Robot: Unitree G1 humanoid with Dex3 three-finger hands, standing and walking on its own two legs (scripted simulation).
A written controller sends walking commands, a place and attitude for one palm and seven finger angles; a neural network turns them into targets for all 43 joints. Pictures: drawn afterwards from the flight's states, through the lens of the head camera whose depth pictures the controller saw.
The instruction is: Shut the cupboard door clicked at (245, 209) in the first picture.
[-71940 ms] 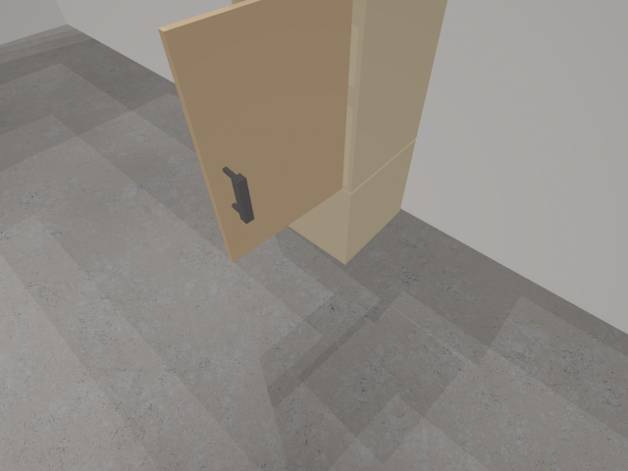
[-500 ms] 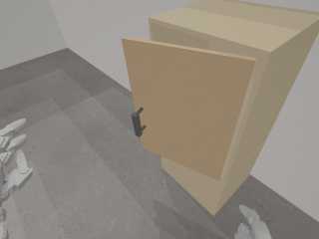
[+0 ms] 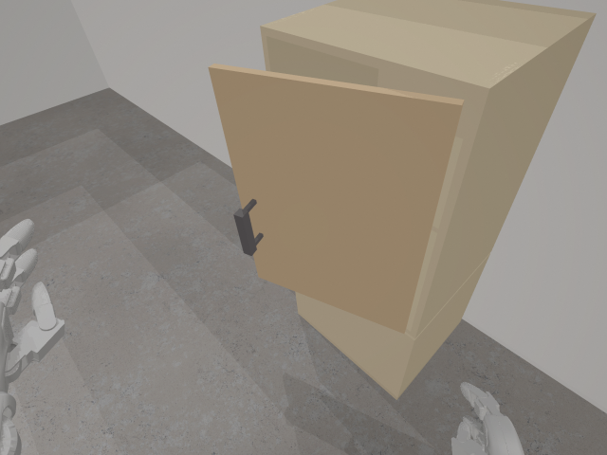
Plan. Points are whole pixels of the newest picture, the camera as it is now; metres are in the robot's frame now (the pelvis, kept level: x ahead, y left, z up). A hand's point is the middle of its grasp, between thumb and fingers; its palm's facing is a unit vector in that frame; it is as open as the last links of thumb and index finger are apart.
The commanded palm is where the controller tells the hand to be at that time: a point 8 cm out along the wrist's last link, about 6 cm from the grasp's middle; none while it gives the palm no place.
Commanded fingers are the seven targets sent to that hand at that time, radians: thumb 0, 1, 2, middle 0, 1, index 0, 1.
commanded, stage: step back with the hand held close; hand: left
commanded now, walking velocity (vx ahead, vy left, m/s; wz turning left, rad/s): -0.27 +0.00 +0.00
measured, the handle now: (251, 227) +0.61 +0.20 -0.11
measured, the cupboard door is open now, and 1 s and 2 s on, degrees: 19 19 19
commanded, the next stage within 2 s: stop stepping back and stand still in 1.16 s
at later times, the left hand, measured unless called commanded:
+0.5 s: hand (10, 368) +0.15 +0.30 +0.15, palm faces +0.39 -0.79 -0.48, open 7.4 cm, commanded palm +0.09 +0.33 +0.17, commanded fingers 0.00 0.90 0.90 -0.20 -0.30 -0.20 -0.30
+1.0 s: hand out of the picture +0.05 +0.32 +0.16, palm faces +0.52 -0.74 -0.43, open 7.4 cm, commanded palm -0.03 +0.34 +0.17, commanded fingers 0.00 0.90 0.90 -0.20 -0.30 -0.20 -0.30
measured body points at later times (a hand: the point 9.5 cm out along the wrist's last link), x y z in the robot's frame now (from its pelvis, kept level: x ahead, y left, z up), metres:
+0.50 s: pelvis -0.05 +0.04 -0.01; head -0.05 +0.03 +0.44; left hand +0.13 +0.34 +0.18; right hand +0.12 -0.21 -0.08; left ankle +0.00 +0.12 -0.74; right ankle -0.03 -0.10 -0.74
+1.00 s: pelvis -0.15 +0.03 -0.02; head -0.14 +0.05 +0.43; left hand +0.01 +0.36 +0.18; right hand +0.03 -0.20 -0.10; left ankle -0.04 +0.13 -0.74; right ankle -0.08 -0.10 -0.72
